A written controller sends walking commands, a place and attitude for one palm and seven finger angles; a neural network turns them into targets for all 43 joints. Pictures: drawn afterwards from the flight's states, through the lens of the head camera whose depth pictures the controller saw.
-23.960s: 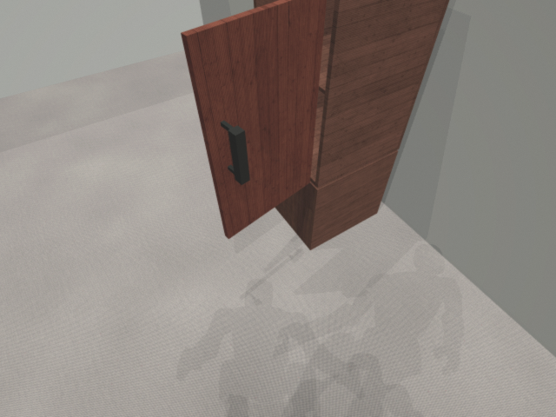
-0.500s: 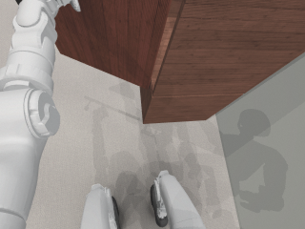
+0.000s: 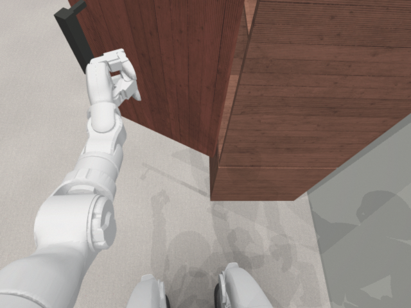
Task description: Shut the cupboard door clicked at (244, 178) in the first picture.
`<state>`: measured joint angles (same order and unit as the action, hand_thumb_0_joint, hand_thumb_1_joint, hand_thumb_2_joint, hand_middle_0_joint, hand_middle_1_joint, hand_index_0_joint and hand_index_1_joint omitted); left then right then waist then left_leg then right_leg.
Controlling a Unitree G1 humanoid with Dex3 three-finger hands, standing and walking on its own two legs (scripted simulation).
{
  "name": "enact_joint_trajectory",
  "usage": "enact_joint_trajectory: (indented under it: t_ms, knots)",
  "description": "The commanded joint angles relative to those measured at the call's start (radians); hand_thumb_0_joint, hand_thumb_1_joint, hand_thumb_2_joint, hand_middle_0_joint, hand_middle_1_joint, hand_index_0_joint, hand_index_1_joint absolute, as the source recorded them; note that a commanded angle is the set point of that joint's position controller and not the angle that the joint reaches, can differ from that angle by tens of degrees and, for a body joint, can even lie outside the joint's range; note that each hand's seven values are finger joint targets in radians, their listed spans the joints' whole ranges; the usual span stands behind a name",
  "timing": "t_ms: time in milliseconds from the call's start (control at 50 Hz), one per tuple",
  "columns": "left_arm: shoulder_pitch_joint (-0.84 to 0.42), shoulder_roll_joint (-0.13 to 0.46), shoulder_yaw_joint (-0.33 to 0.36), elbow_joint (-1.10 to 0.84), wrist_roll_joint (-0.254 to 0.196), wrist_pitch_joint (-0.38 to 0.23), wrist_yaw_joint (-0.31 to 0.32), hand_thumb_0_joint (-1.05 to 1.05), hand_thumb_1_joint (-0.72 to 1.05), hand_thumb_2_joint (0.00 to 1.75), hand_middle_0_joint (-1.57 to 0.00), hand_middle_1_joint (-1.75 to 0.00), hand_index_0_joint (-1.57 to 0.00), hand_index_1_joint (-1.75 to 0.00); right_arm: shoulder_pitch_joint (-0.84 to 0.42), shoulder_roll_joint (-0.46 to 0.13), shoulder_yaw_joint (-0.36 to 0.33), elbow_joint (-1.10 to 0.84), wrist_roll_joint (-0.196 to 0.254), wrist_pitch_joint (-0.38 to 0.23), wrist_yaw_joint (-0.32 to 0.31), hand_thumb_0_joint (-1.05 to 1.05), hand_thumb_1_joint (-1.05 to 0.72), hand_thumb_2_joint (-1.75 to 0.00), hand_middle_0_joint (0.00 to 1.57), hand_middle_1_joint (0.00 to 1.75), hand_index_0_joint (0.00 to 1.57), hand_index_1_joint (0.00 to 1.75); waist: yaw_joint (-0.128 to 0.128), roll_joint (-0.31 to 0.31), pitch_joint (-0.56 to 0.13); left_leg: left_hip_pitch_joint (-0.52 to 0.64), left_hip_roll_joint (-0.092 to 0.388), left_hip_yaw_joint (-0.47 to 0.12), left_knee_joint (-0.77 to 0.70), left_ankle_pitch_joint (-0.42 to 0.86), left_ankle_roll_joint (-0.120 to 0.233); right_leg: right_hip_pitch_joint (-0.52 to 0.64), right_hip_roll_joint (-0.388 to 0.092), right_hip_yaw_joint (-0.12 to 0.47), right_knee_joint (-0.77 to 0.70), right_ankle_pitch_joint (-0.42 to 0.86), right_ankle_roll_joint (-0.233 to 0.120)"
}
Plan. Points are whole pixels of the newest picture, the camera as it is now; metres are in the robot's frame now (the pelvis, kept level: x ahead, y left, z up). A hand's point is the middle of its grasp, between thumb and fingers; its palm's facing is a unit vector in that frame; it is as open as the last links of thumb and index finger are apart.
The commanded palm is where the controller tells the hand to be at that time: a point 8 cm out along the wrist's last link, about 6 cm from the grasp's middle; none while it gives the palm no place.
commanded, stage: pull the fist back off the door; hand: left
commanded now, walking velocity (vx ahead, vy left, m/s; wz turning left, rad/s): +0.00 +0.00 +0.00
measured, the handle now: (86, 40) +0.66 +0.19 +0.07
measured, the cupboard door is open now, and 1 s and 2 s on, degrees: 63 63 63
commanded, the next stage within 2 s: draw the hand back to the body in 0.26 s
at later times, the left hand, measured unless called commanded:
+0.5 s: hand (133, 96) +0.49 +0.08 +0.08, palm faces +0.13 -0.99 -0.01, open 3.1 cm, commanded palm +0.43 +0.13 +0.09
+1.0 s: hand (50, 161) +0.34 +0.17 +0.16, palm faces +0.07 -0.99 -0.15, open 3.1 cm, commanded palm +0.30 +0.22 +0.17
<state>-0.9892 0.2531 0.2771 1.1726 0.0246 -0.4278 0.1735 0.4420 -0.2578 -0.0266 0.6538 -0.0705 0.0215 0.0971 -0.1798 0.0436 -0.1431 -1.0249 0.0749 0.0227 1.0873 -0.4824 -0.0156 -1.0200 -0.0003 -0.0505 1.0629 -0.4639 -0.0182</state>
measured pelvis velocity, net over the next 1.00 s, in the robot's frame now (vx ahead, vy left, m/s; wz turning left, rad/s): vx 0.01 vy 0.02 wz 0.00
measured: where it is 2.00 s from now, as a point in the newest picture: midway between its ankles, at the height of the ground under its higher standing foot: outside the picture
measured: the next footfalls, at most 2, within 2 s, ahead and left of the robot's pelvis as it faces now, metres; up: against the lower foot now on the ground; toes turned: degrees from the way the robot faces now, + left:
none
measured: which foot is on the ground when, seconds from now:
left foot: down 0.00-1.00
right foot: down 0.00-1.00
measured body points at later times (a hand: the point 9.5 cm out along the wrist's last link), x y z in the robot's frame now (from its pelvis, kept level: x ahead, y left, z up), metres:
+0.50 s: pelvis -0.01 +0.00 +0.00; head +0.10 -0.01 +0.44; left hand +0.48 +0.14 +0.09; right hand +0.02 -0.25 -0.13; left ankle +0.01 +0.13 -0.66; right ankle +0.01 -0.11 -0.66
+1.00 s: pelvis +0.01 +0.02 +0.06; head +0.02 +0.01 +0.51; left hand +0.33 +0.22 +0.17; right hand +0.18 -0.23 -0.02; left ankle +0.01 +0.13 -0.66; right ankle +0.01 -0.11 -0.66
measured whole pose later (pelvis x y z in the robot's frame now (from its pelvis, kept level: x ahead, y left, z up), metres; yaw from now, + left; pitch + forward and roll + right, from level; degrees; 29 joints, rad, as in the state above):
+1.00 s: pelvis +0.01 +0.02 +0.06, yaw +0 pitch +4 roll +0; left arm -0.08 0.22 0.04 0.22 -0.10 -0.16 0.03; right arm 0.21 -0.24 -0.01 0.56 0.05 0.03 -0.05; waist -0.01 0.03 -0.07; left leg -0.39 0.03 0.06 0.68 -0.36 0.01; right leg -0.40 -0.03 -0.02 0.68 -0.35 0.01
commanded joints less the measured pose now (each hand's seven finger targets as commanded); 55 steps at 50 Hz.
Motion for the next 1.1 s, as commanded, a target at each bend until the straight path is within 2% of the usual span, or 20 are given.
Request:
enact_joint_trajectory:
  t_ms: [0,40,80,120,160,220,260,300,360,420,500,600,700,760,860,880,920,940,1020,1080]
  knots:
    - [-0.395,-0.012,-0.106,-0.266,-0.028,-0.08,-0.026,0.0,0.9,0.9,-1.3,-1.5,-1.3,-1.5,0.145,-0.138,-0.067,-0.043,0.01,-0.009,-0.014,0.0,-0.9,-0.9,0.2,0.3,0.2,0.3,-0.038,0.008,-0.444,0.322,-0.071,-0.012,-0.084,0.303,0.033,0.271,0.028,0.027,-0.153,0.391,0.012]
    - [-0.411,-0.005,-0.101,-0.373,-0.047,-0.113,-0.016,0.0,0.9,0.9,-1.3,-1.5,-1.3,-1.5,0.126,-0.136,-0.071,-0.042,0.013,-0.014,-0.02,0.0,-0.9,-0.9,0.2,0.3,0.2,0.3,-0.015,0.067,-0.515,0.404,-0.069,-0.018,-0.081,0.358,0.027,0.277,0.025,0.023,-0.138,0.421,0.007]
    - [-0.397,-0.044,-0.13,-0.433,-0.054,-0.14,0.002,0.0,0.9,0.9,-1.3,-1.5,-1.3,-1.5,0.102,-0.127,-0.073,-0.04,0.013,-0.02,-0.021,0.0,-0.9,-0.9,0.2,0.3,0.2,0.3,-0.008,0.085,-0.529,0.443,-0.067,-0.021,-0.078,0.394,0.023,0.27,0.024,0.016,-0.128,0.44,0.007]
    - [-0.405,-0.009,-0.117,-0.447,-0.033,-0.161,0.027,0.0,0.9,0.9,-1.3,-1.5,-1.3,-1.5,0.096,-0.131,-0.075,-0.024,0.012,-0.023,-0.029,0.0,-0.9,-0.9,0.2,0.3,0.2,0.3,-0.016,0.04,-0.513,0.431,-0.064,-0.028,-0.072,0.38,0.027,0.264,0.023,0.018,-0.12,0.433,0.011]
    - [-0.359,-0.029,-0.134,-0.403,-0.009,-0.162,0.048,0.0,0.9,0.9,-1.3,-1.5,-1.3,-1.5,0.076,-0.127,-0.071,-0.023,0.012,-0.022,-0.03,0.0,-0.9,-0.9,0.2,0.3,0.2,0.3,-0.015,0.0,-0.467,0.392,-0.066,-0.024,-0.087,0.337,0.029,0.269,0.02,0.017,-0.124,0.407,0.015]
    - [-0.378,0.026,-0.106,-0.354,0.026,-0.151,0.073,0.0,0.9,0.9,-1.3,-1.5,-1.3,-1.5,0.064,-0.132,-0.067,-0.018,0.01,-0.015,-0.04,0.0,-0.9,-0.9,0.2,0.3,0.2,0.3,-0.015,-0.009,-0.44,0.356,-0.07,-0.024,-0.095,0.293,0.031,0.27,0.016,0.025,-0.123,0.375,0.016]
    - [-0.379,0.009,-0.109,-0.279,0.023,-0.124,0.082,0.0,0.9,0.9,-1.3,-1.5,-1.3,-1.5,0.045,-0.128,-0.059,-0.02,0.015,-0.013,-0.044,0.0,-0.9,-0.9,0.2,0.3,0.2,0.3,-0.028,-0.04,-0.395,0.317,-0.071,-0.02,-0.101,0.247,0.032,0.259,0.015,0.026,-0.139,0.339,0.02]
    - [-0.363,0.049,-0.062,-0.215,0.006,-0.096,0.082,0.0,0.9,0.9,-1.3,-1.5,-1.3,-1.5,0.041,-0.133,-0.053,-0.027,0.015,-0.01,-0.049,0.0,-0.9,-0.9,0.2,0.3,0.2,0.3,-0.023,-0.095,-0.378,0.257,-0.077,-0.017,-0.11,0.2,0.036,0.297,0.016,0.034,-0.153,0.307,0.023]
    - [-0.361,0.055,-0.042,-0.196,-0.017,-0.087,0.063,0.0,0.9,0.9,-1.3,-1.5,-1.3,-1.5,0.033,-0.131,-0.044,-0.04,0.015,-0.015,-0.055,0.0,-0.9,-0.9,0.2,0.3,0.2,0.3,-0.01,-0.093,-0.421,0.239,-0.081,-0.015,-0.108,0.21,0.036,0.331,0.014,0.041,-0.145,0.328,0.021]
    - [-0.223,0.129,0.031,-0.318,-0.038,-0.118,0.025,0.0,0.9,0.9,-1.3,-1.5,-1.3,-1.5,0.025,-0.133,-0.049,-0.08,0.018,-0.018,-0.055,0.0,-0.9,-0.9,0.2,0.3,0.2,0.3,0.073,-0.056,-0.56,0.328,-0.079,-0.002,-0.128,0.31,0.03,0.436,0.015,0.046,-0.133,0.428,0.013]
    - [-0.039,0.096,-0.028,-0.547,-0.055,-0.107,-0.041,0.0,0.9,0.9,-1.3,-1.5,-1.3,-1.5,0.015,-0.12,-0.054,-0.122,0.044,-0.015,-0.054,0.0,-0.9,-0.9,0.2,0.3,0.2,0.3,0.112,-0.036,-0.582,0.417,-0.073,0.02,-0.179,0.394,0.03,0.541,0.021,0.043,-0.173,0.529,0.011]
    - [0.114,0.012,-0.123,-0.753,-0.145,0.007,-0.104,0.0,0.9,0.9,-1.3,-1.5,-1.3,-1.5,-0.022,-0.123,-0.055,-0.146,0.088,-0.021,-0.08,0.0,-0.9,-0.9,0.2,0.3,0.2,0.3,0.086,-0.133,-0.385,0.463,-0.069,0.029,-0.28,0.309,0.044,0.598,0.029,0.032,-0.305,0.46,0.024]
    - [0.195,-0.007,-0.167,-0.853,-0.167,0.055,-0.123,0.0,0.9,0.9,-1.3,-1.5,-1.3,-1.5,-0.091,-0.117,-0.038,-0.14,0.104,-0.052,-0.112,0.0,-0.9,-0.9,0.2,0.3,0.2,0.3,0.096,-0.081,-0.206,0.542,-0.067,0.015,-0.362,0.228,0.044,0.554,0.025,0.014,-0.38,0.313,0.019]
    - [0.307,0.011,-0.17,-0.922,-0.154,0.062,-0.132,0.0,0.9,0.9,-1.3,-1.5,-1.3,-1.5,-0.131,-0.11,-0.025,-0.152,0.107,-0.069,-0.112,0.0,-0.9,-0.9,0.2,0.3,0.2,0.3,0.13,0.015,-0.194,0.605,-0.067,0.008,-0.395,0.249,0.039,0.569,0.021,0.003,-0.381,0.315,0.006]
    - [0.508,0.052,-0.138,-1.068,-0.184,0.126,-0.169,0.0,0.9,0.9,-1.16,-1.35,-1.16,-1.35,-0.214,-0.104,-0.013,-0.203,0.122,-0.08,-0.112,0.0,-0.9,-0.9,0.2,0.3,0.2,0.3,0.181,-0.003,-0.196,0.654,-0.066,0.006,-0.448,0.292,0.035,0.666,0.015,-0.004,-0.397,0.35,0.0]
    - [0.561,0.118,-0.194,-1.128,-0.113,0.164,-0.147,0.0,0.9,0.9,-1.13,-1.32,-1.13,-1.32,-0.257,-0.082,-0.02,-0.226,0.124,-0.049,-0.135,0.0,-0.9,-0.9,0.2,0.3,0.2,0.3,0.177,-0.054,-0.212,0.704,-0.07,0.012,-0.497,0.308,0.04,0.729,-0.005,0.042,-0.459,0.351,0.004]
    - [0.624,0.139,-0.161,-1.234,-0.119,0.212,-0.131,0.0,0.9,0.9,-1.08,-1.26,-1.08,-1.26,-0.284,-0.08,-0.013,-0.25,0.125,-0.035,-0.162,0.0,-0.9,-0.9,0.2,0.3,0.2,0.3,0.181,-0.076,-0.187,0.73,-0.07,0.012,-0.527,0.337,0.046,0.782,-0.011,0.041,-0.499,0.373,0.008]
    - [0.645,0.131,-0.176,-1.273,-0.113,0.23,-0.125,0.0,0.9,0.9,-1.05,-1.23,-1.05,-1.23,-0.306,-0.073,-0.002,-0.251,0.126,-0.034,-0.169,0.0,-0.9,-0.9,0.2,0.3,0.2,0.3,0.181,-0.03,-0.144,0.754,-0.067,0.009,-0.545,0.355,0.046,0.78,-0.014,0.035,-0.507,0.391,0.006]
    - [0.745,0.145,-0.168,-1.37,-0.104,0.298,-0.11,0.0,0.9,0.9,-0.94,-1.11,-0.94,-1.11,-0.336,-0.069,0.014,-0.247,0.122,-0.032,-0.192,0.0,-0.9,-0.9,0.2,0.3,0.2,0.3,0.182,-0.07,-0.052,0.829,-0.058,0.002,-0.612,0.39,0.05,0.819,-0.007,0.021,-0.583,0.408,0.008]
    - [0.815,0.13,-0.166,-1.425,-0.1,0.334,-0.104,0.0,0.9,0.9,-0.86,-1.02,-0.86,-1.02,-0.349,-0.06,0.03,-0.241,0.115,-0.041,-0.193,0.0,-0.9,-0.9,0.2,0.3,0.2,0.3,0.185,-0.007,0.004,0.882,-0.055,-0.004,-0.658,0.403,0.043,0.834,-0.005,0.01,-0.621,0.404,0.006]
